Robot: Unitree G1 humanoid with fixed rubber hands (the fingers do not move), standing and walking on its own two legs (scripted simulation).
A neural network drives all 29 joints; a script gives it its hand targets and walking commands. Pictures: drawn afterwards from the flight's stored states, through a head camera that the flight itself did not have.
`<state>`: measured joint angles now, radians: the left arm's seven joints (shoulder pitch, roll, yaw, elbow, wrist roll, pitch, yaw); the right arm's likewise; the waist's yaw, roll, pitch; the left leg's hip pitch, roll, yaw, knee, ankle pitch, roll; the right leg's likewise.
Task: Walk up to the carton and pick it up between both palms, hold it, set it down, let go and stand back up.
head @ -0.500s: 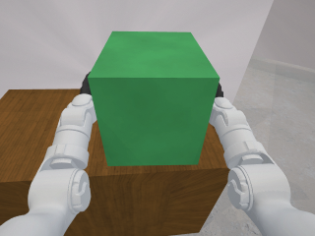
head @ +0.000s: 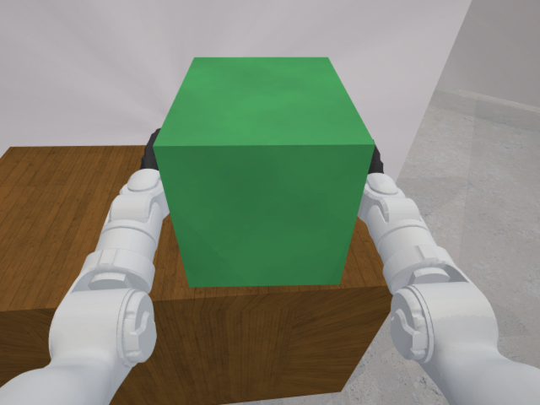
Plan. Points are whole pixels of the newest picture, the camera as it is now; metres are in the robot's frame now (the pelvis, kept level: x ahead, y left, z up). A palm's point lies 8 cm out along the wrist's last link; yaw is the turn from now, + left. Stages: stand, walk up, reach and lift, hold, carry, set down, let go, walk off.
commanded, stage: set down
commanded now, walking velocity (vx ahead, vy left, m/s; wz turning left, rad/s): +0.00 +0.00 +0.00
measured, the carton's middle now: (263, 164) +0.47 +0.02 +0.15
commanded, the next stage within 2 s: none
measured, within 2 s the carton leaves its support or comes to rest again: neither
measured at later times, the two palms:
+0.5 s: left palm (164, 177) +0.44 +0.18 +0.14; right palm (364, 179) +0.45 -0.15 +0.15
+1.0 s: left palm (169, 185) +0.45 +0.18 +0.11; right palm (362, 186) +0.45 -0.15 +0.13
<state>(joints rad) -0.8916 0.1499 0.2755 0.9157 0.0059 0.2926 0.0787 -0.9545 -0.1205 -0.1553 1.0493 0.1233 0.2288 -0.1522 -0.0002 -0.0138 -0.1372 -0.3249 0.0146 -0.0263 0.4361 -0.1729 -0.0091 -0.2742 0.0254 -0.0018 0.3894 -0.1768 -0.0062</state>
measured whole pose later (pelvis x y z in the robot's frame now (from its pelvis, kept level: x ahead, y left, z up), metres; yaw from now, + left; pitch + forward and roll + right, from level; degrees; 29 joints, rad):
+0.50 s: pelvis +0.02 +0.00 +0.00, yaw +0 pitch +5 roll -1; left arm -0.89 0.15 0.28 1.01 0.01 0.18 0.07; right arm -0.94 -0.12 -0.16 1.07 0.12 0.17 -0.15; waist 0.00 -0.01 -0.13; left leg -0.32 0.01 -0.03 0.44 -0.20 -0.01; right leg -0.27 0.03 0.00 0.39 -0.21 -0.01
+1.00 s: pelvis +0.03 +0.00 +0.00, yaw +0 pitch +6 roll -1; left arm -0.89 0.15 0.28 1.13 0.01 0.05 0.06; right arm -0.90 -0.11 -0.17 1.08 0.07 0.11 -0.14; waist 0.00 -0.01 -0.12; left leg -0.32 0.01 -0.03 0.44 -0.22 -0.01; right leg -0.27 0.03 0.00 0.39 -0.22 -0.01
